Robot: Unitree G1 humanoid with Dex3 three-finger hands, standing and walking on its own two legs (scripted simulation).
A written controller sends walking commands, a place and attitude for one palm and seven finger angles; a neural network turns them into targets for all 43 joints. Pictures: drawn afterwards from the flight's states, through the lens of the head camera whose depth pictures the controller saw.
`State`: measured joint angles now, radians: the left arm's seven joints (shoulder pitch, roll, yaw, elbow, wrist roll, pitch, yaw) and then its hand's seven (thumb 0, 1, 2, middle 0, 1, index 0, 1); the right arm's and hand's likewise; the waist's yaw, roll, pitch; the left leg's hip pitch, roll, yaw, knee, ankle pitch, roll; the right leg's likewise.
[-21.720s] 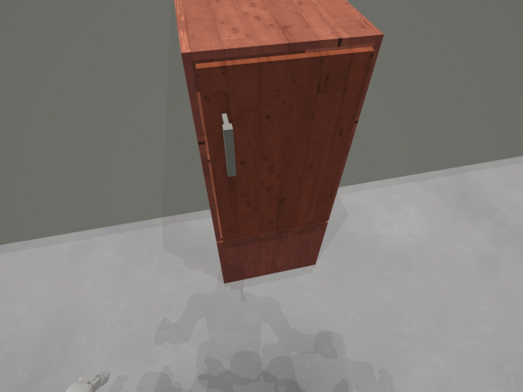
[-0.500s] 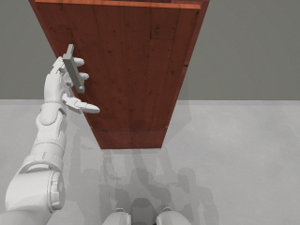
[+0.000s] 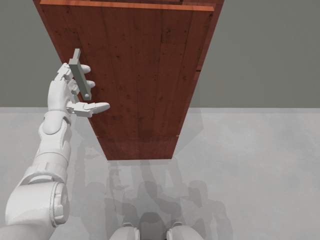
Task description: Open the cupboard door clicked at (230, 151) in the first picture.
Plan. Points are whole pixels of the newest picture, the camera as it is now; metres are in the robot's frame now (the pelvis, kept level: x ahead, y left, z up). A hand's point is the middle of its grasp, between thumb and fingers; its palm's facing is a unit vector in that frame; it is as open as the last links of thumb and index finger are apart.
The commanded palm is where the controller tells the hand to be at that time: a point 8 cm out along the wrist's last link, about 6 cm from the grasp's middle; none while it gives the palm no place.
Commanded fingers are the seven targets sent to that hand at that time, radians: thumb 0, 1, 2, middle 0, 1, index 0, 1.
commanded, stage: close the thumb around the handle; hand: left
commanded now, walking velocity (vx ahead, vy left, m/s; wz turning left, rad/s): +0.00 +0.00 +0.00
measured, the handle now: (82, 76) +0.52 +0.19 +0.07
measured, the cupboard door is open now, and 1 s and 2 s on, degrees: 1 20 47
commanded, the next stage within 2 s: pull the door open along its arc in 0.42 s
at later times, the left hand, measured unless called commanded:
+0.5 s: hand (89, 94) +0.47 +0.16 +0.06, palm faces +0.00 -1.00 +0.00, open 5.6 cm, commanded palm +0.44 +0.21 +0.07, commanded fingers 0.00 0.90 0.90 -0.40 -1.35 -0.40 -1.35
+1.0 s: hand (98, 129) +0.36 +0.13 +0.07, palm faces +0.02 -1.00 +0.07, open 6.0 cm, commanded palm +0.31 +0.18 +0.07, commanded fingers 0.00 0.90 0.90 -0.40 -1.35 -0.40 -1.35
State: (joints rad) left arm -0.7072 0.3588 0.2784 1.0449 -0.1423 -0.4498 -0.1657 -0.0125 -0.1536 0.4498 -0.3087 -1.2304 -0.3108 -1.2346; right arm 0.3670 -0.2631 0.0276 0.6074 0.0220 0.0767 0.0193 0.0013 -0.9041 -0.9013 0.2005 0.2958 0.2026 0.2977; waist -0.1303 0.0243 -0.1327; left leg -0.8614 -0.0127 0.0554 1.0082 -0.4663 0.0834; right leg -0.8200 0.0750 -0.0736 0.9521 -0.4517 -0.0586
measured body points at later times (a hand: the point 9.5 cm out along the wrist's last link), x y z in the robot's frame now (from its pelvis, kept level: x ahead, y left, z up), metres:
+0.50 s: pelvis +0.00 +0.00 +0.00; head +0.09 +0.02 +0.44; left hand +0.46 +0.22 +0.07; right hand +0.03 -0.26 -0.11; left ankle +0.01 +0.06 -0.67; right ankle +0.00 -0.09 -0.67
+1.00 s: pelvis +0.01 +0.00 +0.01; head +0.07 +0.01 +0.46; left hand +0.36 +0.18 +0.06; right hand +0.11 -0.25 -0.09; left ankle +0.01 +0.06 -0.67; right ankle +0.00 -0.09 -0.67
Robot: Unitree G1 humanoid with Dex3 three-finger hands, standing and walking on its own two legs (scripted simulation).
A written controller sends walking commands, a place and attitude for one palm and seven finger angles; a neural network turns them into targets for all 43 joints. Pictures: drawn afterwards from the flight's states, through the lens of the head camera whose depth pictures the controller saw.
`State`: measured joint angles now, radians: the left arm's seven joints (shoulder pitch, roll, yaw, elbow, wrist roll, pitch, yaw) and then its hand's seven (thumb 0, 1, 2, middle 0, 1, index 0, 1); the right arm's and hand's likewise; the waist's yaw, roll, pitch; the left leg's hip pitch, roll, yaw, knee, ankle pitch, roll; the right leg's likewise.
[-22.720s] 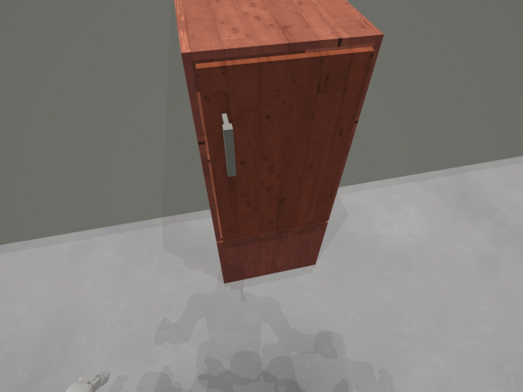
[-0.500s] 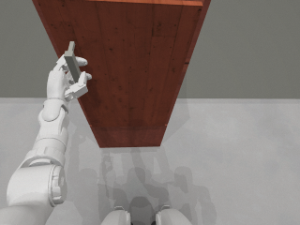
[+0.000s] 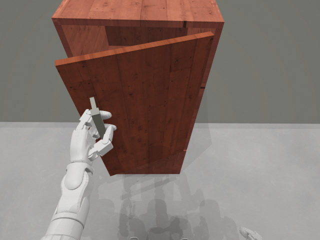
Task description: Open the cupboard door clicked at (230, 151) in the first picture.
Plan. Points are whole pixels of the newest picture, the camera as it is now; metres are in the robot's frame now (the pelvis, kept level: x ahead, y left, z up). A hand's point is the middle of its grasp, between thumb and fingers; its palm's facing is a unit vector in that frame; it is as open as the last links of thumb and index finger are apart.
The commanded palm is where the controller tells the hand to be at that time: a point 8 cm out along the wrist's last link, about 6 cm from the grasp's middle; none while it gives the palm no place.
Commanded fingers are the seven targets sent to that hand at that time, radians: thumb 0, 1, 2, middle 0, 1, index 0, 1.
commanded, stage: pull the door open along its arc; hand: left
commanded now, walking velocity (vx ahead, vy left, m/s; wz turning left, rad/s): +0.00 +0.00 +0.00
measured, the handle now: (99, 122) +0.40 +0.16 +0.06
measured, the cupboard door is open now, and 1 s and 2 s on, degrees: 20 47 52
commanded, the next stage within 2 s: open thumb and fingers to let go in 0.44 s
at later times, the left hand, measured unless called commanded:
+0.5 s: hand (151, 183) +0.24 +0.03 +0.06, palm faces +0.31 -0.95 +0.01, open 6.2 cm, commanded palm +0.18 +0.06 +0.05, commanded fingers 0.00 0.90 0.90 -0.40 -1.35 -0.40 -1.35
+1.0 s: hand (152, 182) +0.25 +0.02 +0.05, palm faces +0.44 -0.90 -0.02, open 11.5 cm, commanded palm +0.19 +0.07 +0.05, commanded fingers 0.00 -0.50 0.30 -0.28 -1.10 -0.28 -1.10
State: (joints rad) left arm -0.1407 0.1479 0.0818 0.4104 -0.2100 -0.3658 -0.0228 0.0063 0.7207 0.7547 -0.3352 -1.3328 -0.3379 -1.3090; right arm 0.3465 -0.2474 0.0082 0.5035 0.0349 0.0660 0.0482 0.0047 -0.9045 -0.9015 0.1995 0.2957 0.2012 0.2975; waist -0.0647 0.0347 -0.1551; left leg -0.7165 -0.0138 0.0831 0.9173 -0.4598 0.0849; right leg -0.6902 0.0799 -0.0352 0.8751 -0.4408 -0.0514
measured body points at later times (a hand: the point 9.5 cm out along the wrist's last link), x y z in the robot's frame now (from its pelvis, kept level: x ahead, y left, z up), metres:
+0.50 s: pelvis +0.01 -0.06 +0.00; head +0.02 -0.07 +0.45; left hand +0.22 +0.08 +0.06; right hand +0.21 -0.23 -0.08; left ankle -0.01 +0.06 -0.69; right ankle -0.01 -0.09 -0.69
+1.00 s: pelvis +0.00 -0.11 -0.01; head +0.04 -0.14 +0.44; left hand +0.22 +0.07 +0.05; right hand +0.18 -0.32 -0.12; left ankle -0.01 +0.07 -0.68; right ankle -0.01 -0.09 -0.69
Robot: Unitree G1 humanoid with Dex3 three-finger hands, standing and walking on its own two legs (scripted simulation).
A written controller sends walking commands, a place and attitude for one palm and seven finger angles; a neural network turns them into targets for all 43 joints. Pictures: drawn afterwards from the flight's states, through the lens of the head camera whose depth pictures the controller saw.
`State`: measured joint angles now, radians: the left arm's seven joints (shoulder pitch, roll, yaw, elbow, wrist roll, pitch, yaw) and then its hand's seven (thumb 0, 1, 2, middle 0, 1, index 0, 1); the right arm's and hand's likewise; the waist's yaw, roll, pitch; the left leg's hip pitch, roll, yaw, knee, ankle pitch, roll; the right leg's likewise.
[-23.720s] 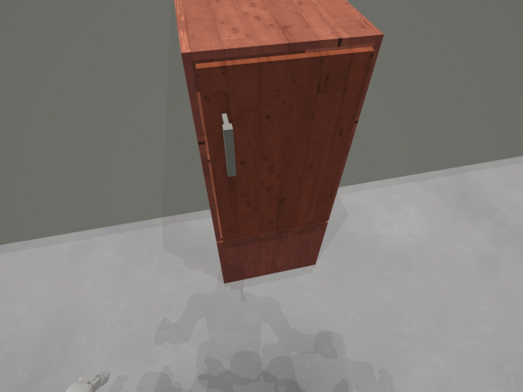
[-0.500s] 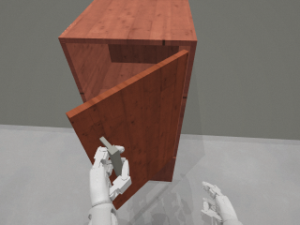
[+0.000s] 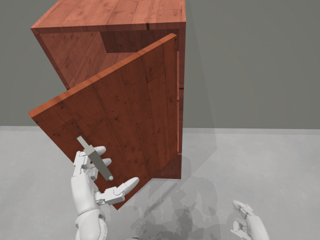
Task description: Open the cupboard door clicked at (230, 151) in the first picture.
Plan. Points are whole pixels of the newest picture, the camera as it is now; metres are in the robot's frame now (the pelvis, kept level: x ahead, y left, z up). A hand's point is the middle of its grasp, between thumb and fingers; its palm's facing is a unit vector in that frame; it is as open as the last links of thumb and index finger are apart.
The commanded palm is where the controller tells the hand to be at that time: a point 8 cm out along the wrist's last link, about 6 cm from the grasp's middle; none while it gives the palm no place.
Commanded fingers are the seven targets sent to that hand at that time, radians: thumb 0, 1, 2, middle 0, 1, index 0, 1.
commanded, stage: open thumb and fingers to let go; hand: left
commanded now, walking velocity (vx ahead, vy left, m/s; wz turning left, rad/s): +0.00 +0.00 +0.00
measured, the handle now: (95, 159) +0.30 +0.16 +0.07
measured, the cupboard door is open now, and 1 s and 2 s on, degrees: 47 52 52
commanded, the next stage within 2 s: slide the hand sideways off the handle in 0.36 s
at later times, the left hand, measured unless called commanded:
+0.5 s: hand (115, 182) +0.25 +0.11 +0.06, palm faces +0.37 -0.93 -0.03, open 15.4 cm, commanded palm +0.20 +0.17 +0.06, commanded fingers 0.00 -0.50 0.30 -0.15 -0.30 -0.15 -0.30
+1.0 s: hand (99, 210) +0.19 +0.12 +0.07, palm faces -0.01 -0.99 -0.13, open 16.3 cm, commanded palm +0.15 +0.21 +0.06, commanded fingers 0.00 -0.50 0.30 -0.15 -0.30 -0.15 -0.30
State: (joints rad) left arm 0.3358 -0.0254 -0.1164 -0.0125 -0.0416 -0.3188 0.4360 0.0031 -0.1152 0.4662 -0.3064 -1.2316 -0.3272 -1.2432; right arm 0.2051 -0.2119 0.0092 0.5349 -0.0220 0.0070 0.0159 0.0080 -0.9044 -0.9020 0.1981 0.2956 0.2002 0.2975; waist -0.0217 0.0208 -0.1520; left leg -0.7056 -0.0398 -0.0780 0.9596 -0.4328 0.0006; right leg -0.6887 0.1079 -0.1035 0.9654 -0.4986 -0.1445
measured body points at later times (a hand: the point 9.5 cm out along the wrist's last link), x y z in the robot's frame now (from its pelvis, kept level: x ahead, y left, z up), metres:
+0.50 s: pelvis +0.00 -0.02 +0.00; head +0.04 -0.07 +0.44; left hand +0.22 +0.15 +0.06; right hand +0.18 -0.24 -0.11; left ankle +0.01 +0.18 -0.67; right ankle -0.01 +0.01 -0.68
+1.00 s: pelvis -0.03 -0.04 -0.01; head +0.03 -0.10 +0.44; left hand +0.18 +0.18 +0.08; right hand +0.16 -0.28 -0.11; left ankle +0.00 +0.20 -0.63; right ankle -0.01 +0.01 -0.67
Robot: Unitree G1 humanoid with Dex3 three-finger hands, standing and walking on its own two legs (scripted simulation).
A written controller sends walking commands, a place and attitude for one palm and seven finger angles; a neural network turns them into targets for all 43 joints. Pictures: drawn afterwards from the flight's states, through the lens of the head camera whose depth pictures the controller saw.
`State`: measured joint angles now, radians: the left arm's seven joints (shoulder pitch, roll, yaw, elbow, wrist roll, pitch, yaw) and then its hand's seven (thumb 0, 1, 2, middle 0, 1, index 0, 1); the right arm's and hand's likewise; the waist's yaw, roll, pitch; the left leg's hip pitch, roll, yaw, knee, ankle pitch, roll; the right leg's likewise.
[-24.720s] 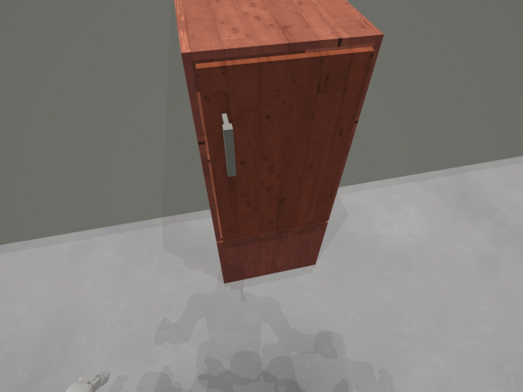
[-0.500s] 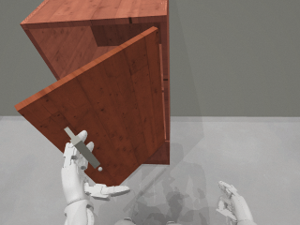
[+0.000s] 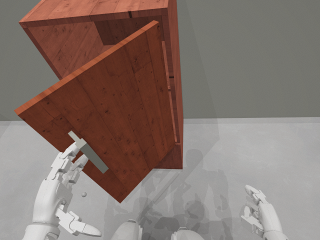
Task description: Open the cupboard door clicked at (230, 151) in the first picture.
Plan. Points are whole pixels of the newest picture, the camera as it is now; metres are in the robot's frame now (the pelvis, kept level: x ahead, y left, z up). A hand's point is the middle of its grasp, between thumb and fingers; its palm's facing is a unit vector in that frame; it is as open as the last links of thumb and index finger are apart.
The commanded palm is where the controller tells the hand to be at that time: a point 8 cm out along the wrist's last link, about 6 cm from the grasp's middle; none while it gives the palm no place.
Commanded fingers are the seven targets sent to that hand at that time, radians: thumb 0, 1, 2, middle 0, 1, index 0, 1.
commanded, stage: slide the hand sideways off the handle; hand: left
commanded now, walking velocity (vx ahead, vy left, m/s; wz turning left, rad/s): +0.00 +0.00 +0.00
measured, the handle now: (89, 152) +0.31 +0.17 +0.07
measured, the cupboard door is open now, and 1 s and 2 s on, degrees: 52 52 52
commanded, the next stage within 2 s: relax the arm and regain balance in 0.48 s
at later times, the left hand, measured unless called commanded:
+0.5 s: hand (60, 207) +0.18 +0.17 +0.11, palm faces +0.04 -0.97 -0.22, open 16.3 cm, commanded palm +0.13 +0.28 +0.07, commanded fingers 0.00 -0.50 0.30 -0.15 -0.30 -0.15 -0.30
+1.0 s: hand out of the picture +0.02 -0.17 -0.16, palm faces -0.04 -0.93 -0.35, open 16.1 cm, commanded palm none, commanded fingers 0.00 -0.50 0.30 -0.15 -0.30 -0.15 -0.30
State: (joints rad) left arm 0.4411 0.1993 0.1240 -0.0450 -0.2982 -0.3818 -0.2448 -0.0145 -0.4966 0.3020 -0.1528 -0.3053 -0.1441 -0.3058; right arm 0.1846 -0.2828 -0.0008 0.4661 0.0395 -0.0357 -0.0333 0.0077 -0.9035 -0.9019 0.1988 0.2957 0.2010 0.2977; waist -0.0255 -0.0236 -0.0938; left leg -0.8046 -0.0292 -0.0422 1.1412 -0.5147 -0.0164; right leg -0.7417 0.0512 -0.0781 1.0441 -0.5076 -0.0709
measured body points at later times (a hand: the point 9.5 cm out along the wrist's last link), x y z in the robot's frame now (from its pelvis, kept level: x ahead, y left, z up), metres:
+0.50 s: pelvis -0.04 -0.07 -0.01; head +0.01 -0.18 +0.42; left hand +0.18 +0.23 +0.13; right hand +0.12 -0.34 -0.14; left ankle +0.03 +0.24 -0.56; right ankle +0.02 +0.04 -0.67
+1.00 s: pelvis -0.13 -0.30 -0.06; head -0.17 -0.42 +0.37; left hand +0.02 -0.12 -0.13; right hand -0.10 -0.57 -0.25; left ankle -0.15 -0.17 -0.57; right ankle -0.01 -0.32 -0.67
